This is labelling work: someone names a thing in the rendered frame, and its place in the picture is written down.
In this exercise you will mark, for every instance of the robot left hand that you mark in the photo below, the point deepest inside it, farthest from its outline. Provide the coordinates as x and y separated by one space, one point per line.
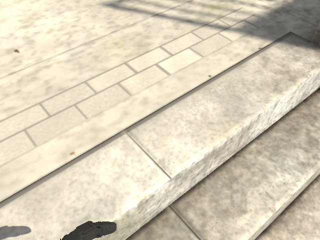
91 230

